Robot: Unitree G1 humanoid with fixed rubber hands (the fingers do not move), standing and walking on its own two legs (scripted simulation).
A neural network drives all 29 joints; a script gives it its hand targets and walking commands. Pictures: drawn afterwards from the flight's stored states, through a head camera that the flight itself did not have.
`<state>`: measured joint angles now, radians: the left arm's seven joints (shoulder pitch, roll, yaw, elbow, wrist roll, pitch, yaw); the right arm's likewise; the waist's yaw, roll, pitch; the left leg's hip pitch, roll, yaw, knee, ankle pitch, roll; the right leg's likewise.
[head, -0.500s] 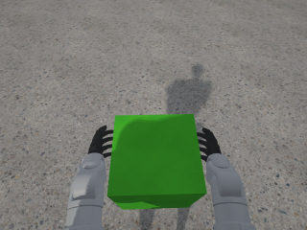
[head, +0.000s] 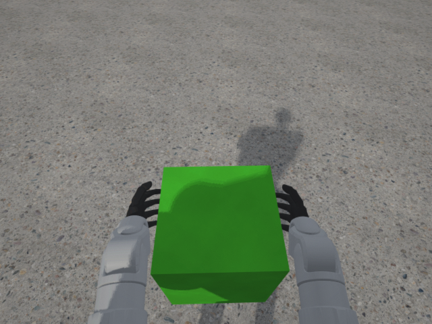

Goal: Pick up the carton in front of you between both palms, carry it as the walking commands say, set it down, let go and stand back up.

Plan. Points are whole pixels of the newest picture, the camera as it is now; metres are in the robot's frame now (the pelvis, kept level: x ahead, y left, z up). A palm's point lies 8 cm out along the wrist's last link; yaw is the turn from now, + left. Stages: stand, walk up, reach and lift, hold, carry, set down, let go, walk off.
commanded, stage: carry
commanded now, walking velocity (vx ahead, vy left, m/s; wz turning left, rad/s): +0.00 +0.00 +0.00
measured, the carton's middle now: (218, 239) +0.30 +0.00 -0.04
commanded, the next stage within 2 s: hold in 1.36 s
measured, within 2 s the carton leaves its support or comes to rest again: neither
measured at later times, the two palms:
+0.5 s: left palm (129, 235) +0.26 +0.16 +0.05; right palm (300, 236) +0.26 -0.14 +0.05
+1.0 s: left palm (122, 245) +0.24 +0.17 +0.05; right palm (298, 246) +0.24 -0.13 +0.05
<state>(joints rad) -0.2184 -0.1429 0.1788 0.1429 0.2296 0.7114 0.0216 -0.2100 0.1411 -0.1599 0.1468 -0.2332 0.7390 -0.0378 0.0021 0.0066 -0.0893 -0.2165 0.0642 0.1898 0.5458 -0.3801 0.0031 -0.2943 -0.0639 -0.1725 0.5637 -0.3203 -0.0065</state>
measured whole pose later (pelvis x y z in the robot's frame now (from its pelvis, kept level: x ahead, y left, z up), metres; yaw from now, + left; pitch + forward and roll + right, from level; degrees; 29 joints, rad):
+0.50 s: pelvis -0.03 +0.01 +0.01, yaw +0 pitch +2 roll +0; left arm -0.25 -0.15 0.20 0.20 0.25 0.72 0.01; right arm -0.24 0.15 -0.19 0.20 -0.25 0.75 -0.03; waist 0.00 0.00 -0.10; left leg -0.22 0.05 0.19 0.51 -0.31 0.02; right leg -0.28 -0.07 -0.18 0.50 -0.24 -0.01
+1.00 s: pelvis -0.05 +0.01 +0.00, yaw +0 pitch +2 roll +0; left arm -0.25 -0.15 0.20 0.19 0.26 0.72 0.01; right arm -0.23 0.15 -0.18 0.19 -0.25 0.75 -0.03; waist 0.00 0.00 -0.10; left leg -0.25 0.04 0.20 0.51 -0.29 0.04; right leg -0.31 -0.08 -0.17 0.49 -0.20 0.00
